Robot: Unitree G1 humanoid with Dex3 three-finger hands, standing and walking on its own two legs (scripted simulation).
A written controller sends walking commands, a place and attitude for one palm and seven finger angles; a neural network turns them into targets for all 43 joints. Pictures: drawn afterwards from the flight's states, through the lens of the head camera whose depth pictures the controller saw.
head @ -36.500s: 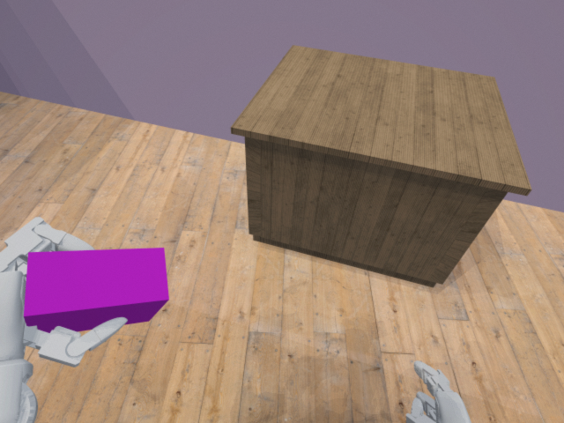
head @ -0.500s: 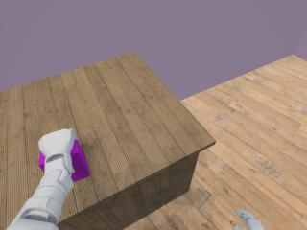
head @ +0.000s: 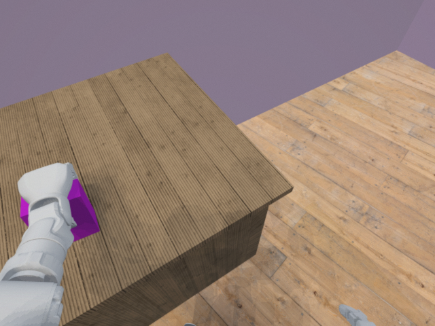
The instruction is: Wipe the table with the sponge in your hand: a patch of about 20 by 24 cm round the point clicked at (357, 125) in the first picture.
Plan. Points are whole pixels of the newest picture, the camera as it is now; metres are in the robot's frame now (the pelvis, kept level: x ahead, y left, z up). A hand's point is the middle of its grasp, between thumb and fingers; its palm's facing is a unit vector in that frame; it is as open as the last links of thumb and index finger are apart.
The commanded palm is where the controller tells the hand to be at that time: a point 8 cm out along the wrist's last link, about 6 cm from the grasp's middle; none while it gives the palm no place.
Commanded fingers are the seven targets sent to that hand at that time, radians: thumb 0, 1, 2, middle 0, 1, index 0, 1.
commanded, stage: wipe forward along the middle lane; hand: left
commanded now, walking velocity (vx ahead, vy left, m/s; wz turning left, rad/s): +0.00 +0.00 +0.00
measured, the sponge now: (66, 220) +0.33 +0.35 -0.05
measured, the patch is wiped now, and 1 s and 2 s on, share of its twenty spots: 0.95 1.00 1.00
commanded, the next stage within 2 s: slide back across to the first lane in 0.28 s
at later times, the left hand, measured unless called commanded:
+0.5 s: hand (49, 183) +0.39 +0.38 +0.01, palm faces -0.13 -0.05 -0.99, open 10.1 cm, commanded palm +0.36 +0.39 +0.05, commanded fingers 0.00 0.10 1.30 -1.20 -1.60 -1.20 -1.60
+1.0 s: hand (18, 187) +0.38 +0.44 +0.01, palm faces -0.08 -0.08 -0.99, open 10.1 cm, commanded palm +0.34 +0.44 +0.06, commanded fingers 0.00 0.10 1.30 -1.20 -1.60 -1.20 -1.60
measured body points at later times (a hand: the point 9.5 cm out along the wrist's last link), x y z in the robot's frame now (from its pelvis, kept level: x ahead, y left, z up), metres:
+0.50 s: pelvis +0.00 +0.03 +0.00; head +0.07 +0.03 +0.44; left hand +0.39 +0.38 +0.06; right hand +0.08 -0.24 -0.13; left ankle +0.02 +0.12 -0.71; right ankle +0.02 -0.03 -0.71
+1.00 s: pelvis +0.03 +0.09 +0.01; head +0.07 +0.11 +0.46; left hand +0.38 +0.44 +0.06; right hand +0.16 -0.16 -0.10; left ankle +0.02 +0.12 -0.71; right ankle +0.02 -0.03 -0.70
